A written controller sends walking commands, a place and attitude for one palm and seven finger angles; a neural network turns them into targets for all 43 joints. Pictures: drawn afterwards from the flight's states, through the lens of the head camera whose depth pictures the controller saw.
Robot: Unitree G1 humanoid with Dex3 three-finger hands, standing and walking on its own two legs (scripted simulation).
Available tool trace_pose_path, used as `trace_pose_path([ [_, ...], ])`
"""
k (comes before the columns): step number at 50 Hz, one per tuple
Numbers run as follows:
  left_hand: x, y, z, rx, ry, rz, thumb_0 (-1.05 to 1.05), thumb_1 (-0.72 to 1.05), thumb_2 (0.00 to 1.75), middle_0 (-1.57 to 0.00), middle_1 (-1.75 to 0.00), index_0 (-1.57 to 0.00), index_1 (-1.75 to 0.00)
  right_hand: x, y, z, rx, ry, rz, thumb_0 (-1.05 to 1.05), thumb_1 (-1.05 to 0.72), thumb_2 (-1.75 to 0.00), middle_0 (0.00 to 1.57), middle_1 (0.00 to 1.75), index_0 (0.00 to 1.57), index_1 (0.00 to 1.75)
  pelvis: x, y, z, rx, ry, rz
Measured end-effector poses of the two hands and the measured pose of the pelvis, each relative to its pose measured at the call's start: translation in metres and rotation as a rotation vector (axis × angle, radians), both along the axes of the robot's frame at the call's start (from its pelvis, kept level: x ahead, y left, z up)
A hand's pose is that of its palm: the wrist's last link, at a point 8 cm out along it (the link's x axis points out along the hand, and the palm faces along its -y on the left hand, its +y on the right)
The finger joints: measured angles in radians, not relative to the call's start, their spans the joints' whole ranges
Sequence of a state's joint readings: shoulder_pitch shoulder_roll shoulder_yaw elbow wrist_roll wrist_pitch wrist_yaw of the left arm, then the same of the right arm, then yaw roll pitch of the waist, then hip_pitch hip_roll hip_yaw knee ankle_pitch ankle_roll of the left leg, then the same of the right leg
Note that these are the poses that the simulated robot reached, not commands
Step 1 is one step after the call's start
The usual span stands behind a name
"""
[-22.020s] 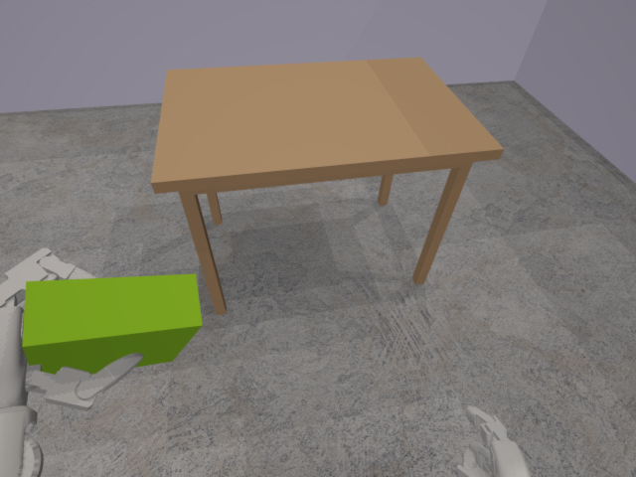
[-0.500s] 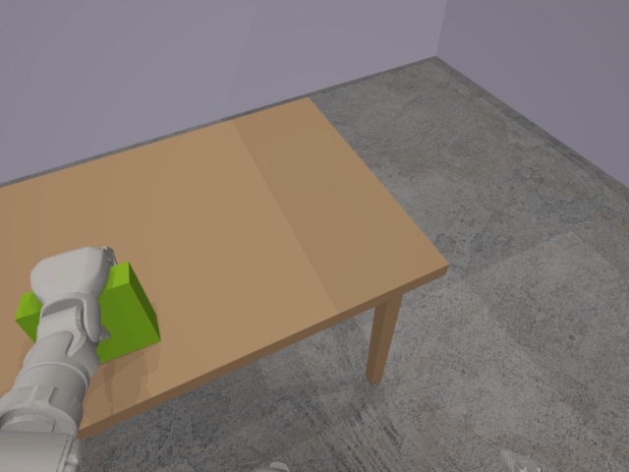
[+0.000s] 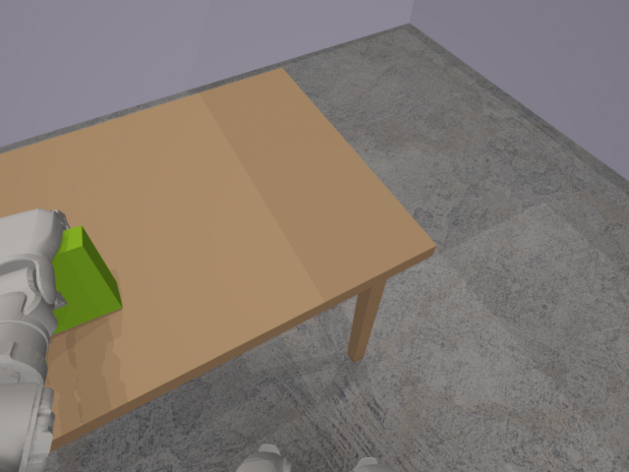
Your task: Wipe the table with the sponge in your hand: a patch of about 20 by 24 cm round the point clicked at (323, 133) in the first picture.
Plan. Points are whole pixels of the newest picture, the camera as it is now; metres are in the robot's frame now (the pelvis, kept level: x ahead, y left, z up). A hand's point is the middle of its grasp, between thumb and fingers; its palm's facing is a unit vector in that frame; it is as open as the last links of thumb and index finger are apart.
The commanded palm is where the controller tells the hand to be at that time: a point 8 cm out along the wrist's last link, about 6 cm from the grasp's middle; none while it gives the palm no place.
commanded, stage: wipe forward along the first lane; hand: left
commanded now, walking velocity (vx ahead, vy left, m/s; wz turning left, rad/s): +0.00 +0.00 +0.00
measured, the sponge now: (58, 296) +0.35 +0.38 -0.02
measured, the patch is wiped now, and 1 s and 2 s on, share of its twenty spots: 0.25 0.35 0.40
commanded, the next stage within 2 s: slide across to the middle lane in 0.24 s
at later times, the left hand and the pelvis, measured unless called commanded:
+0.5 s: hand (37, 243) +0.40 +0.41 +0.02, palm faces -0.17 +0.03 -0.98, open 9.7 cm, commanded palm +0.41 +0.37 +0.07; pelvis +0.01 +0.04 +0.00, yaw +0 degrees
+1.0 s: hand (64, 225) +0.43 +0.38 +0.03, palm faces -0.12 +0.02 -0.99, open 9.7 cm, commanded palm +0.43 +0.33 +0.08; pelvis +0.03 +0.06 +0.02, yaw +2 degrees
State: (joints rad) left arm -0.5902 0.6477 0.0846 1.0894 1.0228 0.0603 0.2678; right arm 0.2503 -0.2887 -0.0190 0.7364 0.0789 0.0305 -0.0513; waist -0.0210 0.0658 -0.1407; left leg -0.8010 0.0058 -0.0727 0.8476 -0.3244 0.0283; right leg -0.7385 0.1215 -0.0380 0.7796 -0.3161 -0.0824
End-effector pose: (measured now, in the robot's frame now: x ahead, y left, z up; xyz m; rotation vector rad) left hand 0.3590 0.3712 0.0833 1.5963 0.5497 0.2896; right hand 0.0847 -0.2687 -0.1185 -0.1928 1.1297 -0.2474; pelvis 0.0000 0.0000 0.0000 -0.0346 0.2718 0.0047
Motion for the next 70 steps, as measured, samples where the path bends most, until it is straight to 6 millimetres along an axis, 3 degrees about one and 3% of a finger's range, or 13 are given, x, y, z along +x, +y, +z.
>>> trace_pose_path([
  [26, 0.036, 0.027, -0.003, 0.0, -0.004, -0.043, 0.01, -0.61, 1.16, -0.85, -1.33, -0.85, -1.38, -0.006, 0.042, 0.009, -0.008, 0.07, -0.014, 0.01, -0.91, -0.9, 0.2, 0.3, 0.2, 0.3, 0.012, 0.039, 0.005, -0.025, 0.029, 0.007],
  [35, 0.038, 0.025, -0.002, 0.008, -0.021, -0.054, 0.0, -0.6, 1.16, -0.85, -1.34, -0.85, -1.39, 0.009, 0.063, 0.012, 0.004, 0.069, 0.016, 0.01, -0.91, -0.9, 0.2, 0.3, 0.2, 0.3, 0.019, 0.053, 0.011, -0.023, 0.005, 0.031],
  [50, 0.062, -0.003, 0.004, -0.016, -0.049, -0.051, 0.0, -0.57, 1.16, -0.8, -1.39, -0.8, -1.44, 0.056, 0.084, 0.017, 0.042, 0.02, 0.07, 0.01, -0.91, -0.9, 0.2, 0.3, 0.2, 0.3, 0.032, 0.059, 0.017, -0.018, -0.009, 0.043],
  [60, 0.077, -0.026, 0.0, -0.023, -0.045, -0.069, 0.0, -0.55, 1.15, -0.78, -1.4, -0.79, -1.45, 0.053, 0.074, 0.019, 0.055, 0.059, 0.032, 0.01, -0.91, -0.9, 0.2, 0.3, 0.2, 0.3, 0.044, 0.053, 0.021, -0.016, -0.009, 0.019],
  [70, 0.063, -0.035, 0.0, -0.02, -0.087, -0.063, -0.01, -0.49, 1.11, -0.74, -1.43, -0.75, -1.47, 0.052, 0.062, 0.021, 0.073, 0.076, -0.001, 0.01, -0.91, -0.9, 0.2, 0.3, 0.2, 0.3, 0.054, 0.047, 0.026, -0.009, -0.034, 0.005],
])
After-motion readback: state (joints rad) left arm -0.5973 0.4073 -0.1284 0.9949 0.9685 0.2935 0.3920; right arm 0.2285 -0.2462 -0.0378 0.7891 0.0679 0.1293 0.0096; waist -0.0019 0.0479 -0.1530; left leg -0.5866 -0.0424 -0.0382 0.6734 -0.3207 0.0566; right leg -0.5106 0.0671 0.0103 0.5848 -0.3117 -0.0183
